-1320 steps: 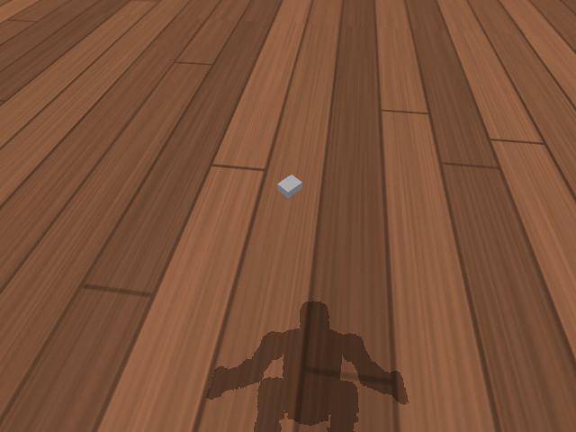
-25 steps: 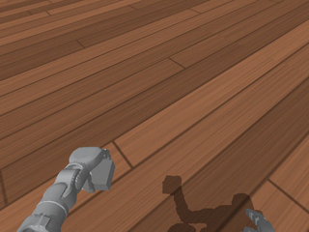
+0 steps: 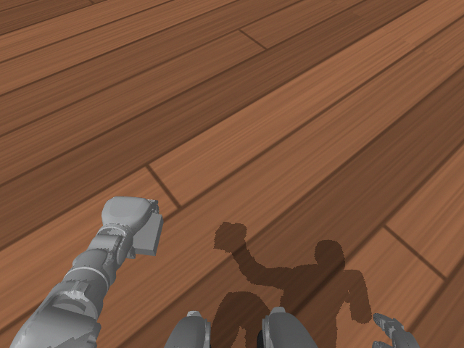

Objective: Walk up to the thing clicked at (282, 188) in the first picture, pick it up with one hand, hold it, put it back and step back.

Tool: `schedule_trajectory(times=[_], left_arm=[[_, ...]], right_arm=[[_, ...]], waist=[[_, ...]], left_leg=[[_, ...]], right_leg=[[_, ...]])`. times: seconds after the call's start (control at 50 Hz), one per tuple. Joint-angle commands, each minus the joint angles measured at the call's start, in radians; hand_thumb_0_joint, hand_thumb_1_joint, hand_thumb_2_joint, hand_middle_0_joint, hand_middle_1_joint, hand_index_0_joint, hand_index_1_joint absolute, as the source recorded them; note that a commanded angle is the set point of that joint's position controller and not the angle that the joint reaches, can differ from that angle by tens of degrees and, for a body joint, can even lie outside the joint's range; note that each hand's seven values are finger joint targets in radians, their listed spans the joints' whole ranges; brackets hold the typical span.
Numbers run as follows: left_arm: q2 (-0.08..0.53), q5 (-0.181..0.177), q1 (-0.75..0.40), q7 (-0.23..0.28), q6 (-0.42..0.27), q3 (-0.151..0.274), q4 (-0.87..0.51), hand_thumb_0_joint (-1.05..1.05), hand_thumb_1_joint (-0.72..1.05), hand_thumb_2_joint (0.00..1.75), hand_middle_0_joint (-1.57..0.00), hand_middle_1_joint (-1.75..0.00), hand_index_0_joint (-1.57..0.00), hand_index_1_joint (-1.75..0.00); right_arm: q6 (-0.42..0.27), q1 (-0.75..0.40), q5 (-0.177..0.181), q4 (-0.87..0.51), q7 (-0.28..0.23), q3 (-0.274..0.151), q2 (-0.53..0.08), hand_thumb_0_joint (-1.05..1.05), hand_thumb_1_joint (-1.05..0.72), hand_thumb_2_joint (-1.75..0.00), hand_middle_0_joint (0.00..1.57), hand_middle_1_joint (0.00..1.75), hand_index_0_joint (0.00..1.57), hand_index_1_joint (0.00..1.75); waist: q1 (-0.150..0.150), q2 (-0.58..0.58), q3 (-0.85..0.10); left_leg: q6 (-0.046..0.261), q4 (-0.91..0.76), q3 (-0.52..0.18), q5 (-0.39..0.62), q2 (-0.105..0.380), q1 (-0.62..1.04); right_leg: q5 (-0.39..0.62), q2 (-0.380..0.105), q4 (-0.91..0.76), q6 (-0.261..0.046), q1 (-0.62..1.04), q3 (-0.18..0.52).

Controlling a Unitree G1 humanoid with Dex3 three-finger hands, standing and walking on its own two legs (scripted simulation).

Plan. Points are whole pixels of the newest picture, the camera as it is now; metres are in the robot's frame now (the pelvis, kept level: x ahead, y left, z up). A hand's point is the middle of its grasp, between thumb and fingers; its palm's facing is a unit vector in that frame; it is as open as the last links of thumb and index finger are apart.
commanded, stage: crouch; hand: left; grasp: from above
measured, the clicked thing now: (135, 232) +0.35 +0.22 -0.13
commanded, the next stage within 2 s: lower in 1.46 s
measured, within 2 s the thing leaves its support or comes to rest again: neither
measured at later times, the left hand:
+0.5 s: hand (158, 244) +0.39 +0.22 -0.35, palm faces -0.48 +0.02 -0.88, open 10.5 cm
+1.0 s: hand (164, 245) +0.43 +0.23 -0.47, palm faces -0.49 +0.00 -0.87, open 10.5 cm
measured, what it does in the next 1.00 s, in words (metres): lowers itself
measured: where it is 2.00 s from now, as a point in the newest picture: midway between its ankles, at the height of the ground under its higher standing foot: outside the picture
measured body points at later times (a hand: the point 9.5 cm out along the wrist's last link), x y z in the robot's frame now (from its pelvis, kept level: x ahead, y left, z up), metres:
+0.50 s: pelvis -0.05 +0.01 -0.21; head +0.15 +0.03 +0.20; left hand +0.41 +0.22 -0.30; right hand -0.01 -0.27 -0.33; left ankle +0.02 +0.11 -0.67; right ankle +0.04 -0.12 -0.67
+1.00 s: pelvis -0.05 +0.00 -0.30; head +0.20 +0.04 +0.08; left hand +0.45 +0.23 -0.42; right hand +0.00 -0.28 -0.41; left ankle +0.02 +0.11 -0.67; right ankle +0.04 -0.12 -0.67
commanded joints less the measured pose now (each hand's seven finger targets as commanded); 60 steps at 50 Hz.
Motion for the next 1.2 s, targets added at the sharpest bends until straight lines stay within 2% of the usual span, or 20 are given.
schedule_trajectory(times=[0.0, 0.02, 0.06, 0.1, 0.12, 0.16, 0.24, 0.26, 0.36, 0.4, 0.44, 0.54, 0.66, 0.68, 0.7, 0.8, 0.9, 1.08, 1.12, 1.18], left_arm=[[0.182, 0.008, -0.434, 0.107, 0.027, 0.081, -0.013, 0.00, 0.58, 0.67, -0.95, -0.60, -0.97, -0.58], [0.240, 0.016, -0.480, 0.115, 0.029, 0.106, -0.024, 0.00, 0.57, 0.66, -0.94, -0.60, -0.97, -0.58], [0.200, -0.003, -0.475, 0.111, 0.041, 0.089, 0.037, 0.00, 0.57, 0.68, -0.96, -0.59, -0.97, -0.58], [0.259, -0.015, -0.547, 0.108, 0.040, 0.121, -0.020, 0.00, 0.55, 0.73, -0.95, -0.60, -0.95, -0.60], [0.239, -0.019, -0.536, 0.103, 0.046, 0.112, 0.017, 0.00, 0.54, 0.75, -0.96, -0.60, -0.95, -0.61], [0.270, -0.020, -0.581, 0.099, 0.046, 0.132, -0.022, 0.00, 0.54, 0.75, -0.94, -0.62, -0.95, -0.62], [0.303, -0.010, -0.618, 0.081, 0.042, 0.144, 0.037, 0.00, 0.53, 0.77, -0.95, -0.62, -0.95, -0.62], [0.324, -0.014, -0.637, 0.079, 0.036, 0.156, 0.027, 0.00, 0.53, 0.74, -0.93, -0.64, -0.94, -0.63], [0.354, -0.007, -0.696, 0.072, -0.003, 0.170, 0.106, 0.00, 0.54, 0.73, -0.92, -0.62, -0.94, -0.60], [0.357, -0.002, -0.704, 0.078, -0.020, 0.176, 0.113, 0.00, 0.53, 0.72, -0.91, -0.62, -0.92, -0.60], [0.404, 0.017, -0.718, 0.089, -0.035, 0.206, 0.109, 0.00, 0.55, 0.71, -0.92, -0.60, -0.94, -0.58], [0.439, 0.059, -0.797, 0.126, -0.061, 0.231, 0.067, 0.00, 0.61, 0.73, -0.99, -0.57, -1.00, -0.56], [0.427, 0.072, -0.805, 0.147, -0.049, 0.244, 0.143, 0.00, 0.60, 0.69, -0.97, -0.54, -0.98, -0.53], [0.388, 0.068, -0.791, 0.143, -0.045, 0.226, 0.162, 0.00, 0.61, 0.69, -0.97, -0.53, -0.99, -0.52], [0.395, 0.060, -0.804, 0.139, -0.047, 0.223, 0.149, 0.00, 0.60, 0.69, -0.97, -0.54, -0.98, -0.53], [0.445, 0.050, -0.820, 0.124, -0.052, 0.241, 0.166, 0.00, 0.64, 0.74, -1.01, -0.56, -1.01, -0.56], [0.508, 0.073, -0.802, 0.120, -0.076, 0.275, 0.203, 0.00, 0.65, 0.73, -1.01, -0.58, -1.02, -0.57], [0.537, 0.101, -0.855, 0.145, -0.115, 0.290, 0.260, 0.00, 0.63, 0.70, -0.98, -0.59, -1.00, -0.57], [0.559, 0.108, -0.872, 0.153, -0.117, 0.295, 0.267, 0.00, 0.64, 0.73, -0.99, -0.61, -1.01, -0.59], [0.553, 0.120, -0.911, 0.162, -0.123, 0.286, 0.270, 0.00, 0.65, 0.76, -1.02, -0.60, -1.02, -0.60]], right_arm=[[-0.035, 0.096, -0.020, -0.049, -0.009, -0.056, -0.152, 0.00, -0.90, -0.90, 0.20, 0.30, 0.20, 0.30], [-0.039, 0.100, -0.023, -0.047, -0.013, -0.052, -0.155, 0.00, -0.89, -0.90, 0.20, 0.30, 0.20, 0.30], [-0.053, 0.106, -0.030, -0.049, -0.013, -0.052, -0.153, 0.00, -0.90, -0.90, 0.20, 0.30, 0.20, 0.30], [-0.065, 0.120, -0.033, -0.050, -0.018, -0.057, -0.166, 0.00, -0.90, -0.90, 0.20, 0.30, 0.20, 0.30], [-0.067, 0.120, -0.034, -0.050, -0.018, -0.058, -0.166, 0.00, -0.90, -0.90, 0.20, 0.30, 0.20, 0.30], [-0.074, 0.132, -0.035, -0.052, -0.022, -0.061, -0.167, 0.00, -0.89, -0.90, 0.20, 0.30, 0.20, 0.30], [-0.084, 0.144, -0.045, -0.040, -0.024, -0.055, -0.163, 0.00, -0.90, -0.90, 0.20, 0.30, 0.20, 0.30], [-0.087, 0.140, -0.046, -0.041, -0.022, -0.052, -0.163, 0.00, -0.90, -0.90, 0.20, 0.30, 0.20, 0.30], [-0.108, 0.146, -0.060, -0.028, -0.002, -0.038, -0.174, 0.00, -0.89, -0.90, 0.20, 0.30, 0.20, 0.30], [-0.118, 0.153, -0.066, -0.022, 0.009, -0.028, -0.174, 0.00, -0.89, -0.90, 0.20, 0.30, 0.20, 0.30], [-0.126, 0.161, -0.073, -0.014, 0.022, -0.025, -0.191, 0.00, -0.89, -0.90, 0.20, 0.30, 0.20, 0.30], [-0.131, 0.187, -0.091, 0.001, 0.046, -0.016, -0.190, 0.00, -0.89, -0.90, 0.20, 0.30, 0.20, 0.30], [-0.140, 0.209, -0.108, 0.011, 0.077, -0.022, -0.206, 0.00, -0.89, -0.90, 0.20, 0.30, 0.20, 0.30], [-0.142, 0.211, -0.112, 0.013, 0.083, -0.020, -0.206, 0.00, -0.89, -0.90, 0.20, 0.30, 0.20, 0.30], [-0.142, 0.208, -0.112, 0.011, 0.089, -0.021, -0.208, 0.00, -0.89, -0.90, 0.20, 0.30, 0.20, 0.30], [-0.139, 0.208, -0.117, 0.011, 0.104, -0.017, -0.208, 0.00, -0.90, -0.90, 0.20, 0.30, 0.20, 0.30], [-0.131, 0.210, -0.122, 0.007, 0.117, -0.011, -0.220, 0.00, -0.90, -0.90, 0.20, 0.30, 0.20, 0.30], [-0.127, 0.220, -0.137, 0.017, 0.140, 0.000, -0.233, 0.00, -0.90, -0.90, 0.20, 0.30, 0.20, 0.30], [-0.128, 0.212, -0.138, 0.022, 0.138, 0.003, -0.240, 0.00, -0.90, -0.90, 0.20, 0.30, 0.20, 0.30], [-0.130, 0.221, -0.144, 0.028, 0.141, 0.010, -0.249, 0.00, -0.90, -0.90, 0.20, 0.30, 0.20, 0.30]], waist=[[-0.054, 0.062, -0.404], [-0.042, 0.072, -0.438], [-0.058, 0.073, -0.466], [-0.054, 0.120, -0.559], [-0.063, 0.110, -0.569], [-0.068, 0.118, -0.644], [-0.104, 0.092, -0.634], [-0.101, 0.089, -0.645], [-0.148, 0.076, -0.613], [-0.146, 0.105, -0.630], [-0.134, 0.159, -0.683], [-0.154, 0.261, -0.797], [-0.180, 0.294, -0.755], [-0.191, 0.294, -0.731], [-0.190, 0.286, -0.751], [-0.193, 0.256, -0.754], [-0.191, 0.248, -0.727], [-0.218, 0.260, -0.677], [-0.208, 0.273, -0.688], [-0.229, 0.317, -0.696]], left_leg=[[-0.005, 0.073, 0.002, 0.187, -0.017, 0.009], [-0.004, 0.102, 0.000, 0.168, -0.020, -0.051], [-0.004, 0.166, -0.017, 0.135, -0.019, -0.125], [-0.006, 0.220, -0.029, 0.099, -0.018, -0.163], [-0.006, 0.249, -0.030, 0.084, -0.017, -0.198], [-0.004, 0.292, -0.024, 0.058, -0.023, -0.244], [0.006, 0.387, -0.016, -0.047, -0.030, -0.402], [0.010, 0.413, -0.011, -0.071, -0.036, -0.446], [0.017, 0.510, -0.051, -0.170, -0.036, -0.557], [0.018, 0.556, -0.040, -0.159, -0.039, -0.596], [0.008, 0.582, -0.059, -0.130, -0.036, -0.569], [0.005, 0.687, -0.030, -0.012, -0.039, -0.543], [-0.006, 0.746, -0.062, 0.050, -0.028, -0.535], [-0.008, 0.763, -0.062, 0.074, -0.026, -0.539], [0.000, 0.785, -0.046, 0.078, -0.030, -0.556], [0.012, 0.852, -0.022, 0.072, -0.036, -0.655], [0.016, 0.903, -0.014, 0.067, -0.039, -0.734], [0.019, 0.958, -0.017, -0.010, -0.039, -0.806], [0.018, 0.967, -0.018, -0.025, -0.038, -0.804], [0.008, 0.970, -0.038, -0.022, -0.034, -0.781]], right_leg=[[0.138, 0.019, 0.079, -0.041, -0.082, -0.004], [0.129, 0.017, 0.117, -0.041, -0.091, -0.005], [0.094, 0.016, 0.193, -0.045, -0.190, -0.009], [0.065, 0.011, 0.258, -0.048, -0.247, -0.012], [0.053, 0.010, 0.287, -0.047, -0.279, -0.014], [0.033, 0.007, 0.338, -0.050, -0.287, -0.015], [-0.053, 0.006, 0.407, -0.047, -0.378, -0.017], [-0.078, 0.006, 0.423, -0.047, -0.389, -0.014], [-0.175, 0.000, 0.527, -0.045, -0.579, -0.034], [-0.162, -0.006, 0.567, -0.045, -0.612, -0.033], [-0.140, -0.015, 0.621, -0.047, -0.676, -0.039], [-0.049, -0.009, 0.704, -0.054, -0.717, -0.047], [-0.026, -0.024, 0.787, -0.054, -0.847, -0.066], [-0.014, -0.025, 0.796, -0.052, -0.862, -0.069], [-0.001, -0.019, 0.798, -0.051, -0.843, -0.068], [0.029, -0.012, 0.843, -0.046, -0.800, -0.065], [0.038, -0.009, 0.884, -0.042, -0.813, -0.066], [-0.025, -0.004, 0.939, -0.044, -0.891, -0.081], [-0.039, 0.000, 0.955, -0.045, -0.922, -0.086], [-0.045, 0.000, 0.987, -0.049, -0.966, -0.101]])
